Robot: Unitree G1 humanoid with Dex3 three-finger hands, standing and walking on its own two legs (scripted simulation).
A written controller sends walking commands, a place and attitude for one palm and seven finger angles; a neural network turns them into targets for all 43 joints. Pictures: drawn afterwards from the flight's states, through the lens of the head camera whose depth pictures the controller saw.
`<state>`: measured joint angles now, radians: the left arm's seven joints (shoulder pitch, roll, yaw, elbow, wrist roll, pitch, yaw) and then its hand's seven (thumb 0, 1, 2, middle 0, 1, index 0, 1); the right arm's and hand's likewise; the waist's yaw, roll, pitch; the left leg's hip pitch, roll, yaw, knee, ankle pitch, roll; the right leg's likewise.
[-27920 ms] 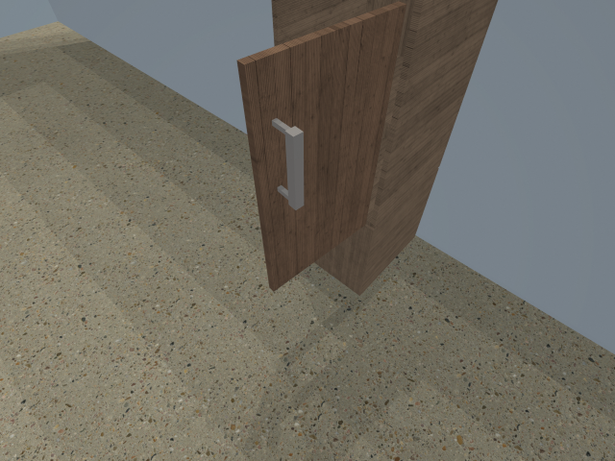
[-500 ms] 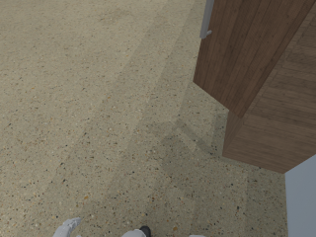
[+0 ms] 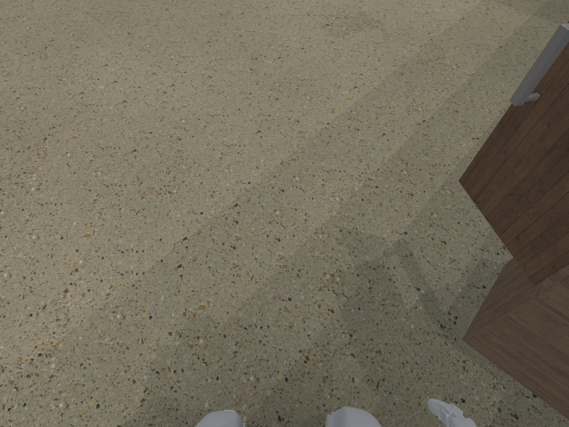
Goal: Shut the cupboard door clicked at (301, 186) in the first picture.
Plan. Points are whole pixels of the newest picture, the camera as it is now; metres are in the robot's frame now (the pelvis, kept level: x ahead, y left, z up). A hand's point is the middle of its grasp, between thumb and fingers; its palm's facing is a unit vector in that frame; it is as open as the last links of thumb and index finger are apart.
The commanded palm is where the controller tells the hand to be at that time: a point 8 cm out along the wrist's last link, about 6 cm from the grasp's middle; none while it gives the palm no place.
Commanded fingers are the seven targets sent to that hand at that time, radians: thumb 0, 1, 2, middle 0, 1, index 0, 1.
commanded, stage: walk to a spot facing it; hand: left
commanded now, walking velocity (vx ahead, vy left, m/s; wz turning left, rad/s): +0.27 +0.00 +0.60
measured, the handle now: (548, 67) +0.77 -0.47 +0.08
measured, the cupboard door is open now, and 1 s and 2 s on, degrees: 57 57 57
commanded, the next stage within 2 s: turn to face it in 1.30 s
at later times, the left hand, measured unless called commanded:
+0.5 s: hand out of the picture +0.00 +0.15 -0.15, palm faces +0.42 -0.88 -0.22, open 7.4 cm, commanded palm none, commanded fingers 0.00 0.90 0.90 -0.20 -0.30 -0.20 -0.30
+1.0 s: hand (131, 323) +0.27 +0.28 -0.13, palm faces +0.52 -0.81 -0.28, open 7.4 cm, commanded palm none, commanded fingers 0.00 0.90 0.90 -0.20 -0.30 -0.20 -0.30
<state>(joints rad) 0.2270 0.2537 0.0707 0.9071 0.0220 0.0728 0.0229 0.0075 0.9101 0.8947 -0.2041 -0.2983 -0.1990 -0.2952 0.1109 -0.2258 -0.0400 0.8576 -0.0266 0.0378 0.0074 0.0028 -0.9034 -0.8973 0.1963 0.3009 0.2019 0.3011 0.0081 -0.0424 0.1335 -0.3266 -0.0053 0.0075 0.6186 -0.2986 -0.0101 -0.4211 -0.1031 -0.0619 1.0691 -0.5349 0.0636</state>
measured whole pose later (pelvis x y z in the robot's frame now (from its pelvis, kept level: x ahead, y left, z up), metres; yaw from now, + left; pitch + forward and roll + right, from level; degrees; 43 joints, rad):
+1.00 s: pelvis +0.27 +0.04 +0.00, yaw +33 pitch +0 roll +2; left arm 0.16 0.19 0.06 0.85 0.04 -0.05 -0.02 0.00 0.91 0.90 -0.20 -0.30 -0.20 -0.29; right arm 0.31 -0.21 -0.06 1.01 -0.02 0.01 0.01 0.01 -0.90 -0.90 0.20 0.30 0.20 0.30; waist -0.03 0.04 0.05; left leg -0.34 -0.02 -0.03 0.97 -0.48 0.03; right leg -0.37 -0.08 -0.14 0.66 -0.29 -0.03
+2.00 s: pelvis +0.43 +0.17 +0.01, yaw +32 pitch +1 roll -1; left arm 0.22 0.17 0.07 0.92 0.03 0.03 0.01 0.00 0.91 0.89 -0.20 -0.30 -0.20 -0.30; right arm 0.20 -0.25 -0.06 0.97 -0.01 0.06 -0.03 0.00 -0.91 -0.90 0.20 0.30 0.20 0.30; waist 0.00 0.04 0.07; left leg -0.44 0.07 0.10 0.98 -0.50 -0.03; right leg -0.27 0.01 -0.04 0.58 -0.34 -0.03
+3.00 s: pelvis +0.45 +0.22 +0.00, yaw -1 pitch +2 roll -1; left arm 0.20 0.23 0.07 0.90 0.02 0.08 -0.01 0.01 0.91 0.89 -0.21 -0.30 -0.20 -0.30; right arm 0.17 -0.23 -0.03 0.86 -0.01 0.02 -0.02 0.00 -0.90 -0.90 0.20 0.30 0.20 0.30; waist 0.00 -0.04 0.07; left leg -0.33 0.04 0.05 0.59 -0.29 -0.03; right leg -0.35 0.04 0.11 0.65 -0.36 0.02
